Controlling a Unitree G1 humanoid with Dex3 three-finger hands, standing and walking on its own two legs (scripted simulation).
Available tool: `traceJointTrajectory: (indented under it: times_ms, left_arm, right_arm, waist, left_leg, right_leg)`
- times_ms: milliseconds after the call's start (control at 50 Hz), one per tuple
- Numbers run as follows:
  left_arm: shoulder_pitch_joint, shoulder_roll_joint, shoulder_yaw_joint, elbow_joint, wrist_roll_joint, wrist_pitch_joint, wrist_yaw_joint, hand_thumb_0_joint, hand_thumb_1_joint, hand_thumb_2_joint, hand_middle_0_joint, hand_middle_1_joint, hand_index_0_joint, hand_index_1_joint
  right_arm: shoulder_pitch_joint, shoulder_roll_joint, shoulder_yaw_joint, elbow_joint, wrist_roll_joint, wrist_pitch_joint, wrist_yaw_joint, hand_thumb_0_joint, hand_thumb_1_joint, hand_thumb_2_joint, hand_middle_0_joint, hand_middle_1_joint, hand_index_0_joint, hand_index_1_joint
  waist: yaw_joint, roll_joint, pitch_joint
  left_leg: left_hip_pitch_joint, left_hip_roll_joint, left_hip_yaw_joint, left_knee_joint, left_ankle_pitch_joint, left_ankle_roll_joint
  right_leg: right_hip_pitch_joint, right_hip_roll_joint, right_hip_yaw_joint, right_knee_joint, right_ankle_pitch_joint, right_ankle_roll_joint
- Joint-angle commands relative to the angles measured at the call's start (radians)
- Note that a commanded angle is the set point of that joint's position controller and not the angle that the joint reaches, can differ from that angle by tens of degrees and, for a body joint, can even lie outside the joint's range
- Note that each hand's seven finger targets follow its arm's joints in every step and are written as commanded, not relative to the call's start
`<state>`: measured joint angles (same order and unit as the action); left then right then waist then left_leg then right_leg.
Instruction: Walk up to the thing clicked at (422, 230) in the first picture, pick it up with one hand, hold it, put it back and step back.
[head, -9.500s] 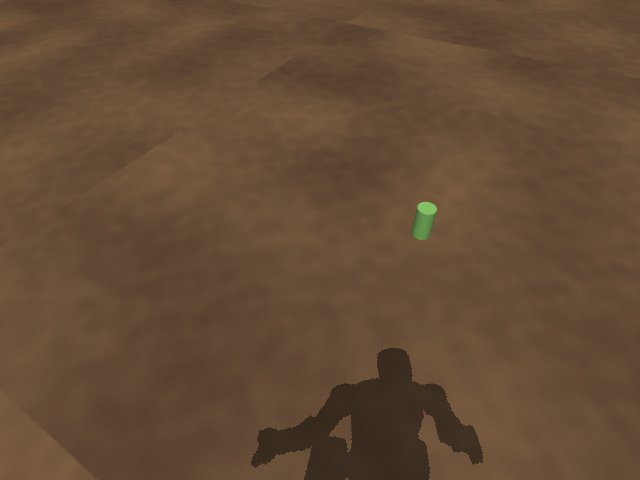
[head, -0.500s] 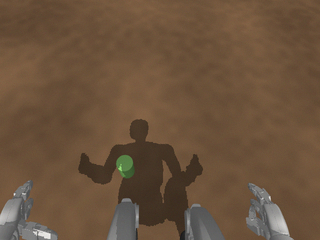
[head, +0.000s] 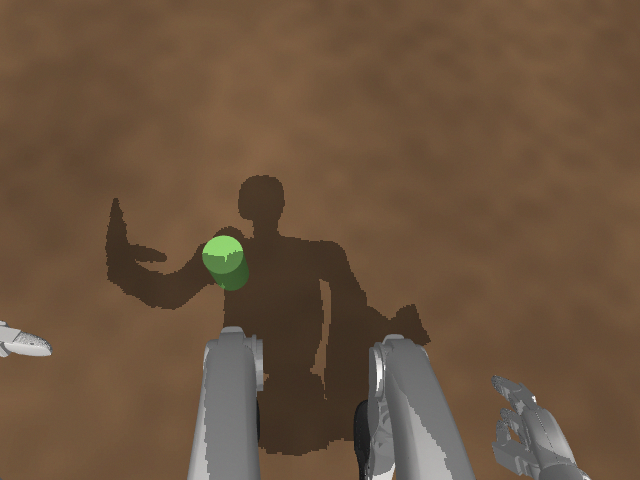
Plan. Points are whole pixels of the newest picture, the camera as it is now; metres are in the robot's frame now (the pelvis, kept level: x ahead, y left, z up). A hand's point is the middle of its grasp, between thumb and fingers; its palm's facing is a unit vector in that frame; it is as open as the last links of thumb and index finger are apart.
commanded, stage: go down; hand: left
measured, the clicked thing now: (227, 265) +0.47 +0.20 -0.42
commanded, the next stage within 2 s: approach in 1.14 s
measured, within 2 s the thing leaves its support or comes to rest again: neither
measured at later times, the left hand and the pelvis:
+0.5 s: hand (25, 269) +0.36 +0.39 -0.08, palm faces +0.18 -0.98 -0.10, open 17.4 cm; pelvis -0.02 +0.00 -0.07, yaw -2 degrees
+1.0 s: hand (35, 252) +0.39 +0.39 -0.10, palm faces +0.17 -0.98 -0.08, open 17.5 cm; pelvis -0.02 +0.00 -0.11, yaw -3 degrees
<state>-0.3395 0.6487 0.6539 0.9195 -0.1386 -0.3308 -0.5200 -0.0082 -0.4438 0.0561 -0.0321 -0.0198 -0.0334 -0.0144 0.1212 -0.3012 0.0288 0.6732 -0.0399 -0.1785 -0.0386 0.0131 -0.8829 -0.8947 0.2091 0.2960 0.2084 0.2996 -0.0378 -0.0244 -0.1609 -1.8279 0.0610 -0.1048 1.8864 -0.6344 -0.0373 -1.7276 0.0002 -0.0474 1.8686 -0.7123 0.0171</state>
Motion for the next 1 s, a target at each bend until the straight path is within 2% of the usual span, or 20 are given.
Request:
traceJointTrajectory:
  times_ms: [0,60,140,180,200,240,300,400,440,460,560,600,640,680,700,760,780,860,900,980]
  left_arm:
    - [-0.178,0.408,0.103,-0.142,-0.027,-0.068,-0.043,0.000,-0.450,0.083,-0.016,-0.050,-0.025,-0.038]
    - [-0.196,0.445,0.135,-0.134,-0.037,-0.067,-0.056,0.000,-0.499,0.088,-0.021,-0.062,-0.028,-0.054]
    - [-0.183,0.432,0.139,-0.100,-0.049,-0.055,-0.081,0.000,-0.513,0.088,-0.022,-0.069,-0.029,-0.062]
    - [-0.209,0.475,0.156,-0.111,-0.049,-0.056,-0.085,0.000,-0.521,0.089,-0.022,-0.068,-0.028,-0.062]
    - [-0.198,0.457,0.151,-0.083,-0.047,-0.053,-0.087,0.000,-0.543,0.082,-0.025,-0.071,-0.032,-0.064]
    - [-0.248,0.496,0.170,-0.114,-0.050,-0.063,-0.092,0.000,-0.556,0.089,-0.026,-0.077,-0.031,-0.072]
    - [-0.298,0.480,0.158,-0.112,-0.054,-0.071,-0.105,0.000,-0.525,0.079,-0.023,-0.068,-0.029,-0.060]
    - [-0.361,0.550,0.172,-0.096,-0.039,-0.080,-0.112,0.000,-0.510,0.079,-0.024,-0.068,-0.033,-0.058]
    - [-0.376,0.536,0.158,-0.087,-0.038,-0.076,-0.119,0.000,-0.510,0.085,-0.019,-0.071,-0.030,-0.060]
    - [-0.382,0.521,0.144,-0.066,-0.038,-0.071,-0.123,0.000,-0.517,0.080,-0.020,-0.068,-0.031,-0.056]
    - [-0.412,0.586,0.168,-0.089,-0.036,-0.064,-0.121,0.000,-0.527,0.067,-0.023,-0.067,-0.038,-0.051]
    - [-0.407,0.564,0.165,-0.066,-0.038,-0.061,-0.123,0.000,-0.540,0.068,-0.022,-0.072,-0.039,-0.055]
    - [-0.426,0.604,0.184,-0.089,-0.042,-0.067,-0.122,0.000,-0.544,0.071,-0.021,-0.076,-0.038,-0.058]
    - [-0.410,0.605,0.189,-0.058,-0.046,-0.064,-0.124,0.000,-0.548,0.058,-0.024,-0.068,-0.041,-0.051]
    - [-0.405,0.575,0.172,-0.038,-0.048,-0.064,-0.127,0.000,-0.561,0.065,-0.025,-0.071,-0.040,-0.056]
    - [-0.436,0.616,0.196,-0.058,-0.048,-0.071,-0.134,0.000,-0.541,0.058,-0.022,-0.073,-0.042,-0.053]
    - [-0.430,0.595,0.179,-0.030,-0.050,-0.069,-0.138,0.000,-0.541,0.060,-0.024,-0.071,-0.042,-0.053]
    - [-0.452,0.634,0.204,-0.044,-0.052,-0.075,-0.145,0.000,-0.533,0.055,-0.023,-0.067,-0.041,-0.048]
    - [-0.468,0.609,0.179,-0.039,-0.052,-0.073,-0.153,0.000,-0.526,0.056,-0.022,-0.067,-0.041,-0.047]
    - [-0.468,0.661,0.213,-0.070,-0.050,-0.071,-0.153,0.000,-0.555,0.043,-0.031,-0.060,-0.046,-0.043]
  right_arm:
    - [0.097,-0.226,-0.075,-0.075,0.008,-0.029,-0.021,0.000,-0.873,-0.896,0.200,0.300,0.200,0.300]
    - [0.092,-0.235,-0.068,-0.076,0.010,-0.023,-0.021,0.000,-0.877,-0.898,0.200,0.300,0.200,0.300]
    - [0.101,-0.236,-0.060,-0.064,0.007,-0.017,-0.016,0.000,-0.882,-0.899,0.200,0.300,0.200,0.300]
    - [0.091,-0.237,-0.056,-0.069,0.006,-0.015,-0.014,0.000,-0.883,-0.900,0.200,0.300,0.200,0.300]
    - [0.097,-0.237,-0.057,-0.067,0.006,-0.014,-0.011,0.000,-0.886,-0.900,0.200,0.300,0.200,0.300]
    - [0.089,-0.237,-0.053,-0.070,0.004,-0.012,-0.008,0.000,-0.885,-0.900,0.200,0.300,0.200,0.300]
    - [0.099,-0.240,-0.053,-0.055,0.001,-0.010,-0.006,0.000,-0.890,-0.901,0.200,0.300,0.200,0.300]
    - [0.097,-0.247,-0.047,-0.053,-0.007,-0.012,-0.006,0.000,-0.881,-0.898,0.200,0.300,0.200,0.300]
    - [0.095,-0.257,-0.048,-0.049,-0.005,-0.010,-0.006,0.000,-0.881,-0.898,0.200,0.300,0.200,0.300]
    - [0.103,-0.255,-0.044,-0.041,-0.007,-0.010,-0.006,0.000,-0.881,-0.898,0.200,0.300,0.200,0.300]
    - [0.102,-0.263,-0.036,-0.054,-0.003,-0.006,-0.002,0.000,-0.881,-0.897,0.200,0.300,0.200,0.300]
    - [0.104,-0.261,-0.034,-0.051,-0.002,-0.005,0.000,0.000,-0.881,-0.897,0.200,0.300,0.200,0.300]
    - [0.102,-0.264,-0.029,-0.053,0.001,-0.004,0.000,0.000,-0.883,-0.897,0.200,0.300,0.200,0.300]
    - [0.103,-0.261,-0.025,-0.053,-0.002,-0.002,0.001,0.000,-0.884,-0.897,0.200,0.300,0.200,0.300]
    - [0.113,-0.258,-0.023,-0.040,-0.001,-0.002,0.003,0.000,-0.885,-0.898,0.200,0.300,0.200,0.300]
    - [0.107,-0.267,-0.025,-0.054,-0.002,-0.002,0.003,0.000,-0.888,-0.897,0.200,0.300,0.200,0.300]
    - [0.117,-0.262,-0.020,-0.041,-0.004,-0.001,0.003,0.000,-0.884,-0.897,0.200,0.300,0.200,0.300]
    - [0.118,-0.272,-0.017,-0.042,-0.005,0.000,0.006,0.000,-0.887,-0.897,0.200,0.300,0.200,0.300]
    - [0.128,-0.269,-0.015,-0.028,-0.007,0.003,0.007,0.000,-0.887,-0.897,0.200,0.300,0.200,0.300]
    - [0.126,-0.280,-0.015,-0.032,-0.009,0.007,0.008,0.000,-0.889,-0.898,0.200,0.300,0.200,0.300]
  waist:
    - [0.034,0.217,-0.546]
    - [0.045,0.216,-0.578]
    - [0.041,0.207,-0.583]
    - [0.046,0.189,-0.581]
    - [0.040,0.190,-0.562]
    - [0.037,0.191,-0.573]
    - [0.017,0.199,-0.564]
    - [0.015,0.217,-0.563]
    - [0.012,0.245,-0.542]
    - [0.002,0.242,-0.529]
    - [0.012,0.260,-0.555]
    - [0.004,0.247,-0.539]
    - [0.017,0.265,-0.528]
    - [0.015,0.230,-0.537]
    - [0.002,0.230,-0.519]
    - [0.004,0.240,-0.538]
    - [-0.009,0.218,-0.523]
    - [0.000,0.236,-0.544]
    - [-0.015,0.241,-0.524]
    - [0.007,0.286,-0.578]
  left_leg:
    - [0.484,-0.011,0.019,-0.225,0.084,0.047]
    - [0.464,-0.011,0.014,-0.193,0.110,0.047]
    - [0.434,-0.013,0.030,-0.130,0.199,0.053]
    - [0.397,-0.013,0.039,-0.106,0.197,0.057]
    - [0.383,-0.012,0.039,-0.098,0.207,0.057]
    - [0.350,-0.012,0.042,-0.077,0.188,0.059]
    - [0.335,-0.009,0.044,-0.053,0.167,0.059]
    - [0.289,-0.007,0.043,-0.042,0.082,0.055]
    - [0.310,-0.003,0.027,-0.052,0.050,0.052]
    - [0.298,-0.003,0.026,-0.049,0.048,0.051]
    - [0.281,-0.009,0.029,-0.029,0.042,0.051]
    - [0.268,-0.010,0.031,-0.012,0.052,0.053]
    - [0.255,-0.010,0.028,-0.011,0.041,0.053]
    - [0.233,-0.013,0.041,0.017,0.060,0.056]
    - [0.228,-0.011,0.038,0.020,0.064,0.055]
    - [0.226,-0.012,0.041,0.036,0.071,0.057]
    - [0.204,-0.012,0.043,0.044,0.063,0.059]
    - [0.212,-0.012,0.039,0.058,0.081,0.059]
    - [0.203,-0.010,0.036,0.058,0.057,0.058]
    - [0.241,-0.009,0.037,0.064,0.090,0.053]
  right_leg:
    - [0.127,0.023,-0.006,-0.194,0.118,-0.057]
    - [0.112,0.025,-0.023,-0.147,0.142,-0.058]
    - [0.104,0.026,-0.024,-0.115,0.203,-0.058]
    - [0.108,0.029,-0.021,-0.110,0.203,-0.054]
    - [0.093,0.030,-0.026,-0.098,0.211,-0.056]
    - [0.099,0.031,-0.025,-0.083,0.199,-0.055]
    - [0.070,0.032,-0.026,-0.063,0.187,-0.055]
    - [0.047,0.036,-0.031,-0.037,0.123,-0.056]
    - [-0.012,0.037,-0.044,-0.013,0.108,-0.060]
    - [-0.014,0.037,-0.046,-0.010,0.107,-0.059]
    - [-0.024,0.036,-0.051,0.010,0.100,-0.060]
    - [-0.043,0.036,-0.054,0.019,0.108,-0.060]
    - [-0.066,0.037,-0.056,0.038,0.098,-0.063]
    - [-0.043,0.038,-0.049,0.025,0.102,-0.060]
    - [-0.057,0.038,-0.054,0.038,0.107,-0.060]
    - [-0.061,0.039,-0.053,0.044,0.114,-0.061]
    - [-0.045,0.040,-0.054,0.039,0.106,-0.056]
    - [-0.059,0.041,-0.059,0.064,0.120,-0.059]
    - [-0.075,0.041,-0.064,0.065,0.101,-0.058]
    - [-0.070,0.042,-0.065,0.090,0.132,-0.061]
